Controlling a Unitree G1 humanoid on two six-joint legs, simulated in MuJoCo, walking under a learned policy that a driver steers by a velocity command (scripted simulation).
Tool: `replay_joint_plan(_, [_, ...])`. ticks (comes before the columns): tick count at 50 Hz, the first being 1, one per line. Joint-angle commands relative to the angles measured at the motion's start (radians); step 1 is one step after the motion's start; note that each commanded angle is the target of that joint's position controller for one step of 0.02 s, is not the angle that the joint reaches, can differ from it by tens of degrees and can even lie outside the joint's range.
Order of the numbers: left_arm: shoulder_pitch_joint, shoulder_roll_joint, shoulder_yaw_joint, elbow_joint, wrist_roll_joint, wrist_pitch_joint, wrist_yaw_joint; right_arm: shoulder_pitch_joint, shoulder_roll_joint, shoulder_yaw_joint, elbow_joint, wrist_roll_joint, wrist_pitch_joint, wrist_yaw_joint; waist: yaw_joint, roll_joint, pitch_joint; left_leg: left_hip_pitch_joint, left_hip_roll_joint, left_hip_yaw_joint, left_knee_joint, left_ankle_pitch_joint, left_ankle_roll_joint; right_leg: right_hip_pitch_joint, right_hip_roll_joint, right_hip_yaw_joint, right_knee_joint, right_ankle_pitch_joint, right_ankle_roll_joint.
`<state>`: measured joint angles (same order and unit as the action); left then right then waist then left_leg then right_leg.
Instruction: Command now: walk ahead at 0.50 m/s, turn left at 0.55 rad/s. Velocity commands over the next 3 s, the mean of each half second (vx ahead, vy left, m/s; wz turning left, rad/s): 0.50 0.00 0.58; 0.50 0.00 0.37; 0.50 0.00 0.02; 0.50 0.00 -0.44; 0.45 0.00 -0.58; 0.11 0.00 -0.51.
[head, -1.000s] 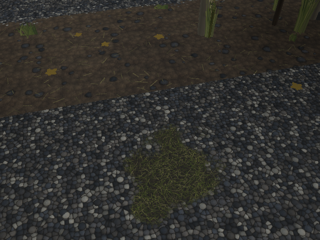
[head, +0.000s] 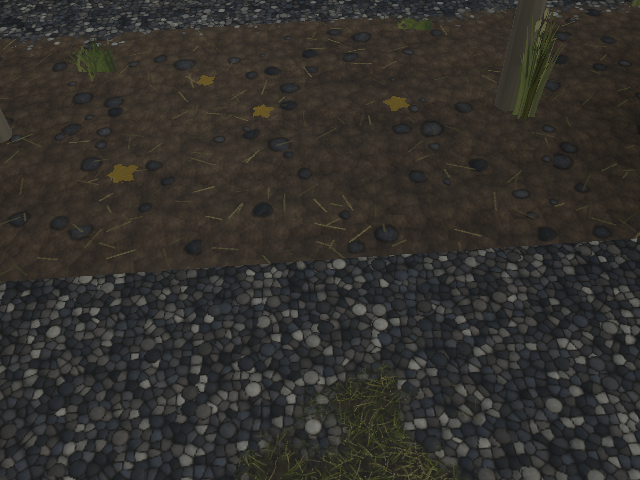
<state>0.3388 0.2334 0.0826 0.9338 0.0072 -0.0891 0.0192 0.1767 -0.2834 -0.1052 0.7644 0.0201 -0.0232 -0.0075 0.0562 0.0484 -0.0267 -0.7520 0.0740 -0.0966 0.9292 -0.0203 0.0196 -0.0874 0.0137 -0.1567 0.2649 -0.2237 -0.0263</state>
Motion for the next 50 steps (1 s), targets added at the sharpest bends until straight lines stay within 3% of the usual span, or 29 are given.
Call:
replay_joint_plan(1, [-0.066, 0.143, 0.026, -0.057, -0.004, -0.014, 0.012, -0.079, 0.005, 0.012, -0.085, -0.003, -0.009, 0.02, -0.017, -0.101, 0.053, -0.013, 0.016, 0.029, -0.127, 0.1, 0.003, 0.024, -0.271, 0.09, -0.112, 0.287, -0.115])
replay_joint_plan(5, [0.001, 0.168, 0.034, -0.024, -0.016, 0.007, 0.012, -0.212, 0.014, 0.023, -0.148, 0.002, -0.012, 0.049, 0.025, -0.1, 0.106, -0.021, 0.006, 0.098, -0.235, 0.024, 0.035, 0.122, -0.305, 0.033, -0.07, 0.328, -0.104])
replay_joint_plan(7, [-0.002, 0.192, 0.04, -0.02, -0.023, 0.018, 0.012, -0.228, 0.003, 0.02, -0.17, 0.004, -0.011, 0.062, 0.011, -0.117, 0.105, 0.03, -0.018, 0.142, -0.271, -0.078, 0.064, 0.156, -0.315, -0.001, -0.008, 0.48, -0.087])
replay_joint_plan(9, [-0.015, 0.231, 0.05, -0.025, -0.032, 0.027, 0.017, -0.168, -0.031, 0.002, -0.171, 0.002, -0.008, 0.065, -0.041, -0.159, 0.041, 0.197, -0.089, 0.212, -0.28, -0.19, 0.103, 0.162, -0.313, -0.039, 0.138, 0.851, -0.071])
replay_joint_plan(10, [-0.029, 0.247, 0.053, -0.028, -0.034, 0.03, 0.016, -0.045, -0.067, -0.019, -0.144, 0.005, -0.008, 0.07, -0.113, -0.157, -0.018, 0.353, -0.132, 0.23, -0.331, -0.183, 0.136, 0.149, -0.295, -0.058, 0.298, 0.966, -0.059])
replay_joint_plan(11, [-0.04, 0.24, 0.048, -0.035, -0.034, 0.029, 0.017, 0.13, -0.13, -0.053, -0.094, 0.007, -0.005, 0.059, -0.201, -0.124, -0.109, 0.643, -0.154, 0.199, -0.397, -0.106, 0.178, 0.008, -0.257, -0.079, 0.53, 0.883, -0.023])
replay_joint_plan(12, [-0.022, 0.161, 0.023, -0.077, 0.001, 0.017, 0.01, 0.234, -0.236, -0.08, -0.068, 0.011, -0.001, 0.036, -0.196, 0.071, -0.196, 0.999, 0.077, -0.186, -0.413, -0.103, 0.281, -0.38, -0.167, -0.075, 0.896, 0.258, 0.029])
replay_joint_plan(13, [0.0, 0.097, -0.009, -0.124, -0.006, -0.032, -0.012, 0.228, -0.277, -0.071, -0.096, 0.002, -0.017, 0.038, -0.134, 0.2, -0.348, 1.196, 0.277, -0.745, -0.6, -0.248, 0.456, -0.667, 0.019, 0.15, 1.141, -0.375, 0.05])
replay_joint_plan(14, [-0.126, 0.18, 0.015, -0.144, -0.045, -0.064, -0.028, 0.251, -0.185, -0.045, -0.088, -0.014, -0.021, 0.037, -0.192, 0.08, -0.3, 1.187, 0.241, -0.642, -0.638, -0.248, 0.388, -0.781, -0.035, 0.258, 1.166, -0.302, 0.025])
replay_joint_plan(15, [-0.171, 0.177, 0.012, -0.158, -0.052, -0.075, -0.029, 0.191, -0.139, -0.032, -0.085, -0.008, -0.029, 0.035, -0.167, 0.056, -0.182, 1.055, 0.202, -0.478, -0.633, -0.161, 0.339, -0.794, -0.075, 0.244, 1.094, -0.209, 0.002])
replay_joint_plan(16, [-0.17, 0.165, 0.013, -0.143, -0.03, -0.074, -0.019, 0.107, -0.116, -0.024, -0.1, -0.001, -0.034, 0.034, -0.115, -0.04, -0.109, 0.887, 0.154, -0.364, -0.638, -0.056, 0.299, -0.719, -0.116, 0.242, 0.997, -0.144, 0.003])
replay_joint_plan(17, [-0.16, 0.167, 0.021, -0.136, -0.01, -0.06, -0.011, 0.049, -0.078, -0.01, -0.109, -0.003, -0.036, 0.031, -0.079, -0.049, -0.066, 0.766, 0.117, -0.283, -0.658, 0.043, 0.269, -0.645, -0.142, 0.237, 0.92, -0.1, 0.009])
replay_joint_plan(18, [-0.142, 0.166, 0.025, -0.143, -0.009, -0.045, -0.013, 0.032, -0.081, -0.008, -0.12, -0.012, -0.039, 0.027, -0.049, -0.008, -0.06, 0.678, 0.113, -0.276, -0.677, 0.111, 0.283, -0.58, -0.148, 0.243, 0.893, -0.086, 0.022])
replay_joint_plan(20, [-0.144, 0.145, 0.024, -0.161, -0.001, -0.027, -0.012, 0.038, -0.091, -0.009, -0.113, -0.004, -0.047, 0.019, -0.031, -0.017, -0.044, 0.597, 0.091, -0.232, -0.696, 0.161, 0.288, -0.552, -0.138, 0.227, 0.806, -0.053, 0.056])
replay_joint_plan(23, [-0.279, 0.1, 0.006, -0.208, 0.009, -0.02, -0.008, 0.08, -0.127, -0.019, -0.098, 0.004, -0.047, 0.001, -0.061, -0.021, 0.004, 0.512, 0.039, -0.164, -0.708, 0.14, 0.253, -0.539, -0.096, 0.203, 0.57, 0.126, 0.081])
replay_joint_plan(25, [-0.35, 0.081, -0.005, -0.23, 0.005, -0.025, -0.015, 0.107, -0.13, -0.021, -0.088, 0.006, -0.042, -0.003, -0.09, 0.012, 0.015, 0.474, 0.0, -0.136, -0.697, 0.075, 0.217, -0.469, -0.055, 0.195, 0.399, 0.27, 0.074])
replay_joint_plan(30, [-0.434, 0.131, 0.003, -0.28, -0.018, -0.035, -0.033, 0.181, -0.12, -0.021, -0.053, 0.016, -0.035, -0.005, -0.119, 0.047, 0.025, 0.553, 0.045, -0.255, -0.629, -0.075, 0.189, -0.408, -0.021, 0.237, 0.242, 0.3, 0.051])
replay_joint_plan(33, [-0.373, 0.159, 0.014, -0.274, -0.018, -0.052, -0.042, 0.181, -0.118, -0.023, -0.051, 0.006, -0.027, -0.015, -0.083, 0.081, 0.01, 0.635, 0.075, -0.309, -0.54, -0.029, 0.172, -0.335, -0.021, 0.226, 0.199, 0.194, 0.015])
replay_joint_plan(34, [-0.297, 0.171, 0.023, -0.253, -0.01, -0.057, -0.04, 0.175, -0.099, -0.016, -0.055, 0.002, -0.026, -0.015, -0.045, 0.079, -0.024, 0.634, 0.042, -0.292, -0.472, 0.062, 0.153, -0.223, -0.012, 0.204, 0.164, 0.192, -0.01])
replay_joint_plan(35, [-0.178, 0.203, 0.035, -0.233, 0.006, -0.06, -0.035, 0.161, -0.057, 0.001, -0.068, -0.006, -0.03, -0.009, 0.01, 0.045, -0.124, 0.578, -0.009, -0.239, -0.291, 0.078, 0.123, -0.021, -0.09, 0.26, 0.192, 0.194, -0.057])
replay_joint_plan(36, [-0.034, 0.273, 0.053, -0.214, 0.025, -0.057, -0.03, 0.252, -0.008, 0.017, -0.082, -0.002, -0.035, -0.009, 0.017, -0.142, -0.273, 0.301, -0.127, -0.126, 0.038, -0.15, 0.05, 0.341, -0.288, 0.566, 0.19, 0.126, -0.183])
replay_joint_plan(37, [0.04, 0.271, 0.058, -0.165, 0.001, -0.045, -0.043, 0.339, -0.022, 0.023, -0.069, 0.023, -0.04, -0.012, 0.004, -0.382, -0.32, 0.06, -0.167, -0.083, 0.28, -0.565, 0.014, 0.455, -0.427, 0.94, 0.067, -0.141, -0.293])
replay_joint_plan(38, [-0.002, 0.187, 0.034, -0.182, -0.02, -0.042, -0.046, 0.277, -0.108, 0.007, -0.062, 0.024, -0.041, -0.012, 0.022, -0.244, -0.184, -0.039, -0.116, -0.121, 0.371, -0.517, 0.013, 0.365, -0.395, 0.906, 0.025, -0.305, -0.26])
replay_joint_plan(39, [-0.059, 0.15, 0.02, -0.193, -0.016, -0.031, -0.044, 0.172, -0.125, 0.004, -0.079, 0.013, -0.04, -0.01, 0.024, -0.153, -0.078, -0.05, -0.079, -0.086, 0.379, -0.433, 0.014, 0.238, -0.353, 0.756, 0.016, -0.271, -0.219])
replay_joint_plan(40, [-0.11, 0.136, 0.011, -0.196, -0.006, -0.024, -0.043, 0.109, -0.114, 0.005, -0.098, -0.002, -0.042, -0.01, 0.001, -0.103, -0.005, -0.026, -0.048, -0.056, 0.327, -0.37, 0.016, 0.108, -0.311, 0.652, -0.011, -0.165, -0.203])
replay_joint_plan(41, [-0.135, 0.114, 0.001, -0.194, 0.0, -0.022, -0.042, 0.083, -0.102, 0.003, -0.105, -0.015, -0.042, -0.007, -0.021, -0.092, 0.023, 0.012, -0.014, -0.044, 0.262, -0.324, 0.02, 0.032, -0.27, 0.575, -0.036, -0.071, -0.187])
replay_joint_plan(42, [-0.142, 0.116, -0.002, -0.189, 0.006, -0.024, -0.041, 0.1, -0.082, 0.006, -0.106, -0.01, -0.043, -0.003, -0.046, -0.129, 0.023, 0.059, 0.008, -0.03, 0.223, -0.298, 0.019, -0.018, -0.252, 0.534, -0.055, -0.006, -0.184])
replay_joint_plan(45, [-0.115, 0.139, 0.002, -0.165, -0.008, -0.031, -0.039, 0.088, -0.044, 0.016, -0.108, -0.011, -0.041, 0.0, -0.054, -0.134, 0.019, 0.071, 0.03, 0.011, 0.119, -0.239, 0.003, -0.049, -0.229, 0.437, -0.101, 0.128, -0.203])
replay_joint_plan(50, [-0.051, 0.184, 0.01, -0.129, -0.023, -0.018, -0.029, -0.074, -0.013, 0.036, -0.146, -0.013, -0.051, 0.008, -0.007, -0.117, 0.039, 0.091, 0.026, 0.052, -0.189, 0.006, -0.016, -0.034, -0.197, 0.301, -0.127, 0.254, -0.177])
